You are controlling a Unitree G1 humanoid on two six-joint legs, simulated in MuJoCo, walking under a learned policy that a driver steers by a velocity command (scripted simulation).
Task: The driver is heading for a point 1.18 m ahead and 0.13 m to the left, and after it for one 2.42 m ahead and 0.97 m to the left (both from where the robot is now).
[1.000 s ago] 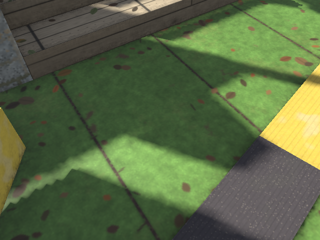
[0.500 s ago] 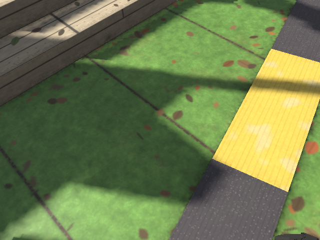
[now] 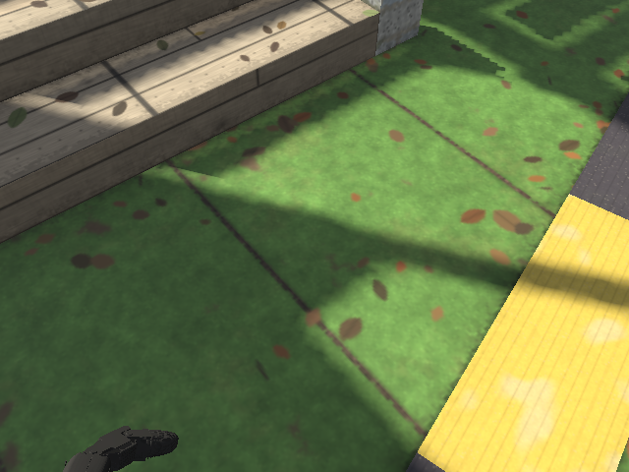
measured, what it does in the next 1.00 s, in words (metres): goes down, turning left: right foot, then left foot 0.04 m lower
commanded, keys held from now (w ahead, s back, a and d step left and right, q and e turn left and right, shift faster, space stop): w+q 0.42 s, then q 0.12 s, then no key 0.04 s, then e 0.42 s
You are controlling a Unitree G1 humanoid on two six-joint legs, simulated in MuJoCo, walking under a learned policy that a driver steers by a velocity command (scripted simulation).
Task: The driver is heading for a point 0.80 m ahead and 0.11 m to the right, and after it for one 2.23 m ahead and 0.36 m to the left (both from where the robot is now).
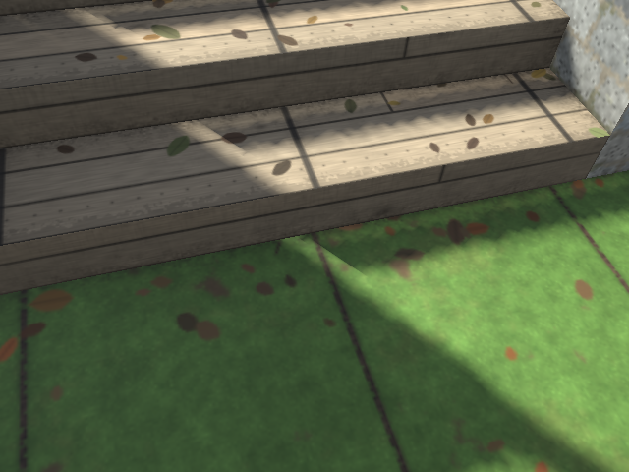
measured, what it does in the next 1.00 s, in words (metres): steps on the spot: right foot, then left foot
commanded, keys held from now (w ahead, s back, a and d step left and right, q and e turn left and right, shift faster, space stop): e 0.44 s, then q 0.36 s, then w+q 0.20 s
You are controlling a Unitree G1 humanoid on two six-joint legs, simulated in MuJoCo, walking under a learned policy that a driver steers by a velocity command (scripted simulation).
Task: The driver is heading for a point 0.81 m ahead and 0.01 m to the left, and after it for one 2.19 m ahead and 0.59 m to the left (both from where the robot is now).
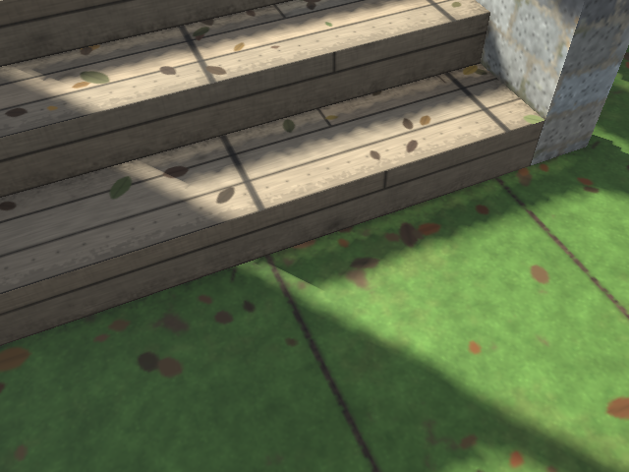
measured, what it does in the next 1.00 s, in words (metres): walks ahead: left foot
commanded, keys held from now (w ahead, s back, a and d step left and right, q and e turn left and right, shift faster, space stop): w+q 0.26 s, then w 0.08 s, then w+e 0.66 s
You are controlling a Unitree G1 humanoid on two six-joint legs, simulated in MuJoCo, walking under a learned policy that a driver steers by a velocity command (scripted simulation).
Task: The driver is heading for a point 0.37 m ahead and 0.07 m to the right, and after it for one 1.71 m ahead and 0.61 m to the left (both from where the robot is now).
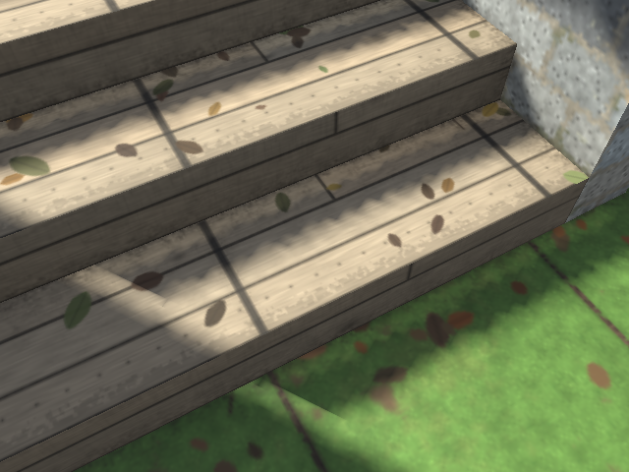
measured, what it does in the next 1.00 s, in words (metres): walks ahead: right foot, then left foot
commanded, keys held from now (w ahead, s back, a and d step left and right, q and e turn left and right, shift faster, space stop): w+e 0.22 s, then q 0.78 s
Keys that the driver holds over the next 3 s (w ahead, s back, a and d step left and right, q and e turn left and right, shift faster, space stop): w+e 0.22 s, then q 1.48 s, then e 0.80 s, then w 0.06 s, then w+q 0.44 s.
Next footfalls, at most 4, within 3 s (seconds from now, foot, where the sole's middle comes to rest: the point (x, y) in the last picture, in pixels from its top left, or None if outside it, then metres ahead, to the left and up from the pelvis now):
0.04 right None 0.19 -0.07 -0.76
0.52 left None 0.43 0.05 -0.76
1.04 right None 0.37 -0.13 -0.76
1.50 left None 0.26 0.06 -0.76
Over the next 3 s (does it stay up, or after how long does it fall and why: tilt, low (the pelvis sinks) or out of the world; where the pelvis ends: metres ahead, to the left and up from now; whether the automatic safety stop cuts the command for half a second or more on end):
stays up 0.34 -0.05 0.01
